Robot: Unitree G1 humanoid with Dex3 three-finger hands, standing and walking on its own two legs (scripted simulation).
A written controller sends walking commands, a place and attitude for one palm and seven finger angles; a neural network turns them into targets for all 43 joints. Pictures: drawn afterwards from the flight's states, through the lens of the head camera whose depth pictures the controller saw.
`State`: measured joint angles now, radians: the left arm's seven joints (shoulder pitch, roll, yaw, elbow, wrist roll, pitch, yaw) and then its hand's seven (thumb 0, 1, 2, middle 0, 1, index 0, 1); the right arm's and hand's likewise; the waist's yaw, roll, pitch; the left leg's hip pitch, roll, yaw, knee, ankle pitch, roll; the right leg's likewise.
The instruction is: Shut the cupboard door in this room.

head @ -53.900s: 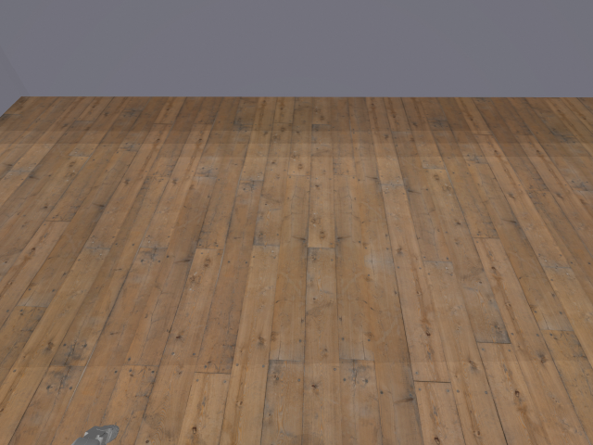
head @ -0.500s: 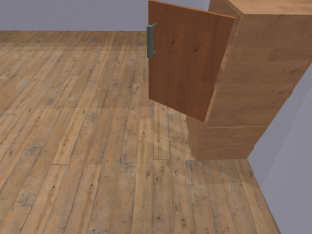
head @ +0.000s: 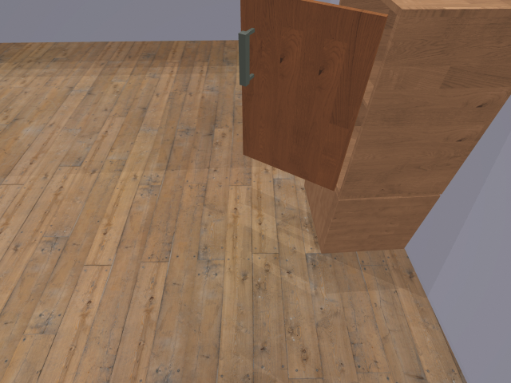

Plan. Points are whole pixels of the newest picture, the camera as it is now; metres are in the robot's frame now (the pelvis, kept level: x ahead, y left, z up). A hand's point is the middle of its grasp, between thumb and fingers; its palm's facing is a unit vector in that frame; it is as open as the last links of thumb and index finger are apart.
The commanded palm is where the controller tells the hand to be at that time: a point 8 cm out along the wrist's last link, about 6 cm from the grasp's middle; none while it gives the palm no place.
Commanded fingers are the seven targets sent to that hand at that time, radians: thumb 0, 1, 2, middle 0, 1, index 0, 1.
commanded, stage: look to check the result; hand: left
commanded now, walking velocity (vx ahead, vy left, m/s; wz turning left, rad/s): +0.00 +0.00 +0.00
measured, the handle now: (247, 57) +0.97 +0.06 +0.06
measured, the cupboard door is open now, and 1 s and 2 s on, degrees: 55 55 55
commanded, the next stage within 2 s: walk to a spot facing it in 0.02 s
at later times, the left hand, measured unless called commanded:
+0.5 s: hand out of the picture -0.01 +0.20 -0.20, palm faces +0.20 -0.95 -0.23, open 7.4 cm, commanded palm none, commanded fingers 0.00 0.90 0.90 -0.20 -0.30 -0.20 -0.30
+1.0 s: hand out of the picture +0.00 +0.21 -0.15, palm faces +0.47 -0.83 -0.31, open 7.4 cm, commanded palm none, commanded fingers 0.00 0.90 0.90 -0.20 -0.30 -0.20 -0.30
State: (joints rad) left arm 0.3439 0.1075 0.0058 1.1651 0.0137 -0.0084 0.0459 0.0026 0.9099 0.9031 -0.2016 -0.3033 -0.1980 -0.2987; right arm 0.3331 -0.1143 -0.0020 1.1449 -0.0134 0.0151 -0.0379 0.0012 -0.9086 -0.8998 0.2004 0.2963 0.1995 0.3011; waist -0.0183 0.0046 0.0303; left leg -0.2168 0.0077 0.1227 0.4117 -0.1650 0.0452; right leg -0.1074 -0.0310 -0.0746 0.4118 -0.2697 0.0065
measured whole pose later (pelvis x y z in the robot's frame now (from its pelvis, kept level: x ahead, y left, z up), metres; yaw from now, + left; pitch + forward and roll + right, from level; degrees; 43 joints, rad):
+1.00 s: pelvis +0.02 -0.02 -0.01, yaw +29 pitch +2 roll +0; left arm 0.20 0.22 0.06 0.86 0.03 0.01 0.02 0.00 0.91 0.90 -0.20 -0.30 -0.20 -0.30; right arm 0.20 -0.28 -0.09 0.90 -0.04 0.08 0.01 0.00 -0.91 -0.90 0.20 0.30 0.20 0.30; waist -0.03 0.05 0.05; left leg -0.57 -0.07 -0.06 1.01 -0.38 -0.02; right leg -0.21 -0.03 -0.04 0.49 -0.32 0.00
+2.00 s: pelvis +0.26 +0.21 +0.00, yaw +57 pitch +1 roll +1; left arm 0.25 0.16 0.06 0.94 0.03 -0.05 0.04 -0.01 0.95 0.90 -0.21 -0.30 -0.20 -0.30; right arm 0.23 -0.19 -0.05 0.98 -0.02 0.01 0.00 0.01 -0.91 -0.90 0.20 0.30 0.20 0.30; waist 0.00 0.00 0.07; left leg -0.45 0.05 0.06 0.79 -0.30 -0.01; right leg -0.21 -0.07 -0.16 0.47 -0.26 -0.01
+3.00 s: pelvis +0.29 +0.31 -0.01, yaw +21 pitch +0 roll -2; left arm 0.05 0.27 0.07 0.84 0.03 0.07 -0.03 0.01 0.91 0.90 -0.20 -0.30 -0.20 -0.30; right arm 0.29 -0.24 -0.04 0.92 -0.03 0.03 -0.02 0.00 -0.90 -0.90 0.21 0.30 0.20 0.30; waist -0.05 0.03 0.10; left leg -0.22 0.16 0.25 0.59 -0.35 0.00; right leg -0.30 -0.02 -0.07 0.66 -0.34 0.02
